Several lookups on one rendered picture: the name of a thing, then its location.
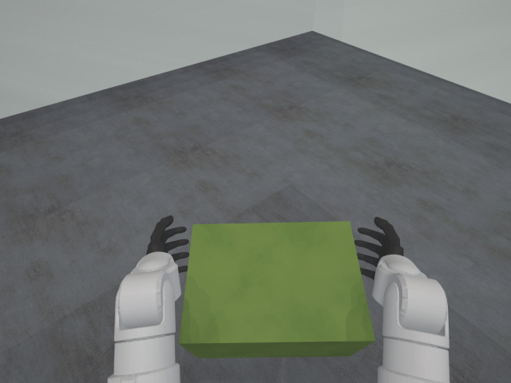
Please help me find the robot left hand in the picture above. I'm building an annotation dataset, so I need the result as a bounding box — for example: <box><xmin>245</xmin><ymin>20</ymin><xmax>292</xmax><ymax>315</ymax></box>
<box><xmin>146</xmin><ymin>215</ymin><xmax>189</xmax><ymax>273</ymax></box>

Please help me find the robot left forearm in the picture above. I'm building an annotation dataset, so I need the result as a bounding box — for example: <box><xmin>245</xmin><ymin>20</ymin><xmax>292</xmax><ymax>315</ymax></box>
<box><xmin>108</xmin><ymin>251</ymin><xmax>181</xmax><ymax>383</ymax></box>

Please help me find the robot right forearm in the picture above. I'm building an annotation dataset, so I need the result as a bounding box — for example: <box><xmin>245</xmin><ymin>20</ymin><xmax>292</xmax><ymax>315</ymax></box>
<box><xmin>372</xmin><ymin>255</ymin><xmax>450</xmax><ymax>383</ymax></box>

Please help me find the carton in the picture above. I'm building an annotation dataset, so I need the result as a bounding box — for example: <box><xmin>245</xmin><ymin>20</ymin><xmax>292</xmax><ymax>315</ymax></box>
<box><xmin>179</xmin><ymin>221</ymin><xmax>375</xmax><ymax>358</ymax></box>

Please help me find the robot right hand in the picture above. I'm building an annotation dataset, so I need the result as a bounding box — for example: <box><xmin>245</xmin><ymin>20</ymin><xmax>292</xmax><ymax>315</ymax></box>
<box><xmin>355</xmin><ymin>217</ymin><xmax>403</xmax><ymax>280</ymax></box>

